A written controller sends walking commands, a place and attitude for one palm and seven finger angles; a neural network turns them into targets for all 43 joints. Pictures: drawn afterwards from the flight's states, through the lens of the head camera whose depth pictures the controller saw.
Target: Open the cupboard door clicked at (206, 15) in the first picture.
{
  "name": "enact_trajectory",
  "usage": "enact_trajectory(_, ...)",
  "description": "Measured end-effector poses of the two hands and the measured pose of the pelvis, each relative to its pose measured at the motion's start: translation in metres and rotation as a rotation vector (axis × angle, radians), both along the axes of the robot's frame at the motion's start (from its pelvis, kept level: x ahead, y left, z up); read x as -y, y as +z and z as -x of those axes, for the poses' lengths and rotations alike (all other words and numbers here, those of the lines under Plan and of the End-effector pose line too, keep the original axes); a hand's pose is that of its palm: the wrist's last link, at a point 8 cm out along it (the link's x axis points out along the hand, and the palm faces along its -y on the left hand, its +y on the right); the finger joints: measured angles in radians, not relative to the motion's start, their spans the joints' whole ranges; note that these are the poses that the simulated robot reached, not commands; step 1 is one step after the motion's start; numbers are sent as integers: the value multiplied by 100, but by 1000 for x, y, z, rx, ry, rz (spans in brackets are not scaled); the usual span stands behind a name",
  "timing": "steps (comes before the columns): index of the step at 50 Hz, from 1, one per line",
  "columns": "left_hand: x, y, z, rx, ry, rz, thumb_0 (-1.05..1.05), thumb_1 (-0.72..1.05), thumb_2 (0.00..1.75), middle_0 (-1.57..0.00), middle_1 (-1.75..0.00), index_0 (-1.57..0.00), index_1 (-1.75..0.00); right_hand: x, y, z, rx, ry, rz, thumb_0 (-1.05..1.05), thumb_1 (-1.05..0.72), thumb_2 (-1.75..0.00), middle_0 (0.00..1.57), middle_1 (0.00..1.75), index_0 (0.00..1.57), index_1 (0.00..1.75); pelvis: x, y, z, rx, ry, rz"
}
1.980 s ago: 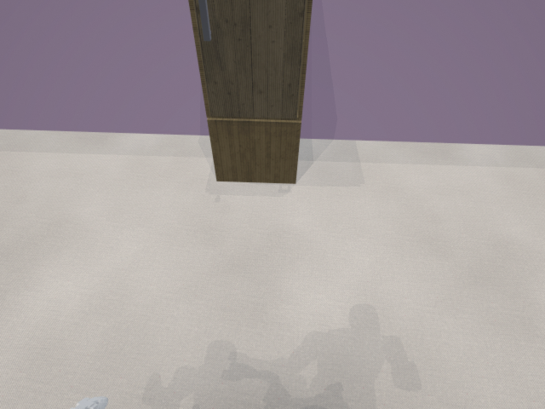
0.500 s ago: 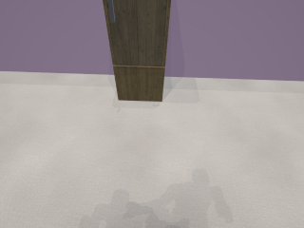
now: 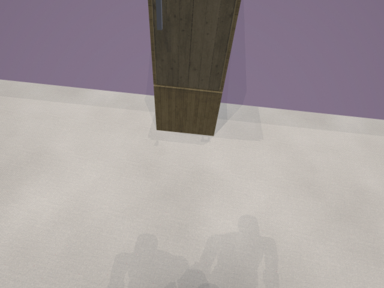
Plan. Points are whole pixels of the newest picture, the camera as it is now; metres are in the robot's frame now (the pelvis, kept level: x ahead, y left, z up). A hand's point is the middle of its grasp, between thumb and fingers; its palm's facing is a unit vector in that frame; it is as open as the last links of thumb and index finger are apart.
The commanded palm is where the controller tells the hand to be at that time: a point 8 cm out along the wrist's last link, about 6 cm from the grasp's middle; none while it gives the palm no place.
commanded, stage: walk to a spot facing it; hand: left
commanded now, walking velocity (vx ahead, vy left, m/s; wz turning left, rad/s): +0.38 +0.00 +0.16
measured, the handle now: (160, 11) +1.22 +0.19 +0.07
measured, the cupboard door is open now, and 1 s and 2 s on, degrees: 0 0 0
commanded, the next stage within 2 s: turn to face it in 0.56 s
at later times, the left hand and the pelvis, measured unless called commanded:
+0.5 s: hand (133, 247) +0.25 +0.15 -0.17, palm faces +0.19 -0.96 -0.21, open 7.1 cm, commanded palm none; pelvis +0.21 -0.04 +0.00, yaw +10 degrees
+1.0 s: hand (123, 222) +0.32 +0.19 -0.18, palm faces +0.25 -0.95 -0.18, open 7.4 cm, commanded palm none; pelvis +0.36 +0.02 +0.00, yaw +10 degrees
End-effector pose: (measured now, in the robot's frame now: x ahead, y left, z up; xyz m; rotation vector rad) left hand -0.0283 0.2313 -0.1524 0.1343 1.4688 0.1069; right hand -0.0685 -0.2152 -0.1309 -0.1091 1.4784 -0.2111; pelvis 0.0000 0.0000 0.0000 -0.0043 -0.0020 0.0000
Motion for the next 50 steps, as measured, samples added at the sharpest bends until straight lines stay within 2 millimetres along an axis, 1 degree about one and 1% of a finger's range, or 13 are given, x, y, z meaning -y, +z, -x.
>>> enact_trajectory(5, 9, 8, -72, 97, 5, 3, 1, 91, 90, -20, -30, -20, -29, -18, 8, 10, -141, -36, -53, 0, -91, -90, 20, 30, 20, 30, 4, 4, -34, -11, 25, 2)
enact_trajectory(9, 15, 10, -147, 183, -20, -18, 1, 93, 90, -20, -30, -20, -29, -16, 6, -1, -209, -66, -77, 0, -90, -90, 20, 30, 20, 30, 15, 0, -68, -9, 32, -5)
enact_trajectory(13, 29, 8, -229, 305, -47, -40, 1, 92, 90, -19, -30, -20, -29, 2, -8, -31, -249, -72, -89, 0, -90, -90, 20, 30, 20, 30, 33, -14, -111, 0, 51, -7)
enact_trajectory(16, 37, 6, -268, 409, -16, -61, 0, 92, 90, -19, -30, -20, -29, 26, -23, -76, -238, -28, -83, 0, -90, -90, 20, 30, 20, 30, 44, -24, -138, 17, 92, -4)
enact_trajectory(18, 41, 10, -276, 420, 18, -64, 0, 92, 90, -19, -30, -20, -29, 44, -27, -122, -176, 15, -59, 1, -91, -90, 20, 30, 20, 30, 46, -21, -153, 28, 112, 8)
enact_trajectory(21, 46, 12, -273, 377, 62, -60, 0, 91, 90, -19, -30, -20, -29, 63, -25, -208, -31, 84, -16, 1, -91, -90, 20, 30, 19, 30, 46, -13, -177, 28, 138, 16)
enact_trajectory(25, 33, 12, -261, 307, 144, -86, -2, 95, 90, -20, -30, -20, -30, 68, -9, -323, 171, 171, 19, 1, -91, -90, 19, 30, 19, 30, 42, -5, -208, 20, 174, 25)
enact_trajectory(30, 17, 1, -242, 196, 232, -71, -1, 94, 90, -20, -30, -20, -30, 44, 11, -445, 335, 315, 30, 0, -91, -90, 19, 30, 19, 30, 26, -5, -248, 23, 225, 37)
enact_trajectory(35, -2, -22, -227, 80, 327, -45, 0, 92, 90, -20, -30, -20, -29, 1, 13, -536, 439, 450, 48, 0, -91, -90, 19, 30, 19, 30, -4, -22, -289, 31, 266, 35)
enact_trajectory(37, -9, -23, -230, 39, 335, -47, 0, 92, 90, -20, -30, -20, -29, -13, 13, -553, 454, 465, 49, 0, -91, -90, 19, 30, 19, 30, -11, -22, -300, 33, 263, 23)
enact_trajectory(39, -15, -18, -240, 24, 332, -51, 0, 92, 90, -19, -30, -20, -29, -25, 14, -559, 443, 460, 41, 0, -91, -90, 19, 30, 19, 30, -16, -17, -311, 32, 252, 12)
enact_trajectory(44, -19, 0, -279, 36, 309, -48, 0, 91, 90, -19, -30, -20, -29, -46, 10, -551, 370, 405, -11, 0, -91, -90, 20, 30, 19, 30, -25, -2, -335, 28, 225, 0)
enact_trajectory(50, -9, 7, -331, 54, 253, -32, 0, 91, 90, -19, -30, -20, -29, -27, -1, -545, 307, 299, -6, -2, -95, -90, 20, 30, 20, 30, -25, 0, -360, 30, 175, -10)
